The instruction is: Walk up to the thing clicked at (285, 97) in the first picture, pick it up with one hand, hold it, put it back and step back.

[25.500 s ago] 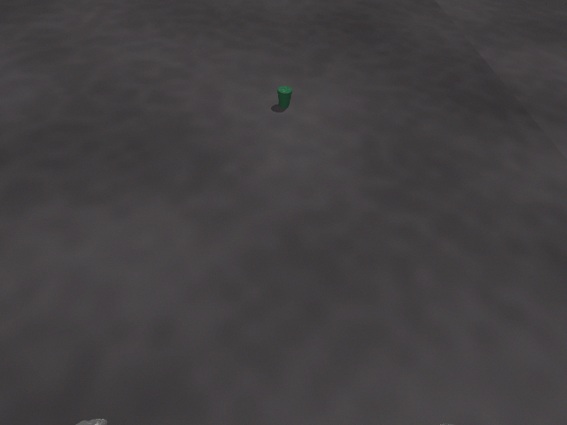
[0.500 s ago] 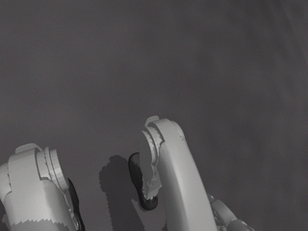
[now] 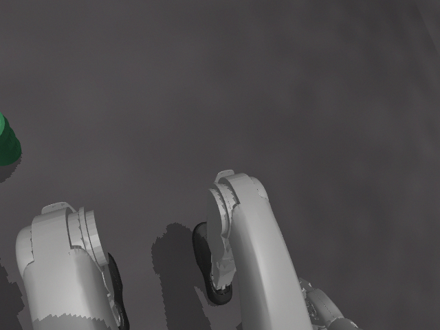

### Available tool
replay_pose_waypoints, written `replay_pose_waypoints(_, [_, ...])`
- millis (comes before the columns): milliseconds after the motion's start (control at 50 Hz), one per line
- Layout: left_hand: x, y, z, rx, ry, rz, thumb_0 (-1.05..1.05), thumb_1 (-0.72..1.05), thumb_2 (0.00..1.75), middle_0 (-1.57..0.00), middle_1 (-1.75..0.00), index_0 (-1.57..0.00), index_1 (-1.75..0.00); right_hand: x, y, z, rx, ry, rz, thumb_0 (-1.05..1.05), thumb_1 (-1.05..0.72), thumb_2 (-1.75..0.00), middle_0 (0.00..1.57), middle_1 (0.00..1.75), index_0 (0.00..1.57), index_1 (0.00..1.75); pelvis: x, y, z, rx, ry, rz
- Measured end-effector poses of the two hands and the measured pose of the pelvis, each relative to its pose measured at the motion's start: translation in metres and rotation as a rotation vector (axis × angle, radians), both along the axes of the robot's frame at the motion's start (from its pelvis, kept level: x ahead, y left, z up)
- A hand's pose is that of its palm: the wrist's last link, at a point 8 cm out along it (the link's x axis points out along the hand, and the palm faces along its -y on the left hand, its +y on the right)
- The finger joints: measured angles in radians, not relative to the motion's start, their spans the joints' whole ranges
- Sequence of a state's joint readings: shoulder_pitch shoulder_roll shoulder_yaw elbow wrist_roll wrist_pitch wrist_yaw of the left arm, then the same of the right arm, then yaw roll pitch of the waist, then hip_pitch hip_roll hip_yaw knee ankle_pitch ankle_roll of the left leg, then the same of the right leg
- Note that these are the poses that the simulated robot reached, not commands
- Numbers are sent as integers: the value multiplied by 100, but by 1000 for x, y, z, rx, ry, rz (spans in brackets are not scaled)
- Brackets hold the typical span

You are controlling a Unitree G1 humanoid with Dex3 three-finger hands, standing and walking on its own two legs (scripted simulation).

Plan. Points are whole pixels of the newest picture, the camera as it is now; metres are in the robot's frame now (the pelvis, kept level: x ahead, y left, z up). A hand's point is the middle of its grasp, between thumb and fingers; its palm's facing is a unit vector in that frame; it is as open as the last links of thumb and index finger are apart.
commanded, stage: withdraw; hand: left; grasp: from above
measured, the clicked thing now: out of the picture +0.45 +0.33 -0.25
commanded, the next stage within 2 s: home in 0.70 s
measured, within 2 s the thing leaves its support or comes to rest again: rests again in 0.08 s
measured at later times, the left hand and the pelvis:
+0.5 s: hand out of the picture +0.41 +0.33 -0.04, palm faces -0.48 -0.10 -0.87, open 14.1 cm; pelvis -0.02 +0.00 +0.08, yaw +5 degrees
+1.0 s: hand out of the picture +0.45 +0.37 -0.06, palm faces -0.38 -0.08 -0.92, open 13.4 cm; pelvis -0.01 +0.00 +0.05, yaw +4 degrees
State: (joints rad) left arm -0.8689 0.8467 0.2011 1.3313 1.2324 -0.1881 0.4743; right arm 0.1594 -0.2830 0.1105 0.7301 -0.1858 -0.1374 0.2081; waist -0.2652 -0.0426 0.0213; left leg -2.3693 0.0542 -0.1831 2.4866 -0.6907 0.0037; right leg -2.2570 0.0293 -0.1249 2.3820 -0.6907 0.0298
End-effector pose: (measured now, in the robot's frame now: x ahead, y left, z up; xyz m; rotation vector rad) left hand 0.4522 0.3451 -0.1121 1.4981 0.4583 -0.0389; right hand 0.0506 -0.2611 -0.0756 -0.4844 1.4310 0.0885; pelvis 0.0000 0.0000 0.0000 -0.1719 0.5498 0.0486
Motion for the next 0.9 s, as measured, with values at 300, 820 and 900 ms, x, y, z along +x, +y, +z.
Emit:
replay_pose_waypoints(300, [-25,15,143,-3,205,45,0,-54,101,-9,-101,-7,-101,50,-1,44,38,-133,-62,0,-91,-90,20,30,20,30,-8,-1,77,46,38,42])
replay_pose_waypoints(820, [-1,-1,63,5,62,-11,0,-49,99,-12,-99,-12,-99,-33,-2,15,-59,18,-87,0,-90,-89,20,30,21,30,-25,-2,25,33,13,42])
replay_pose_waypoints(900, [3,13,75,30,59,38,0,-46,97,-15,-96,-14,-96,-40,6,11,-33,48,-126,1,-90,-89,20,30,21,30,-19,-1,27,34,33,41])
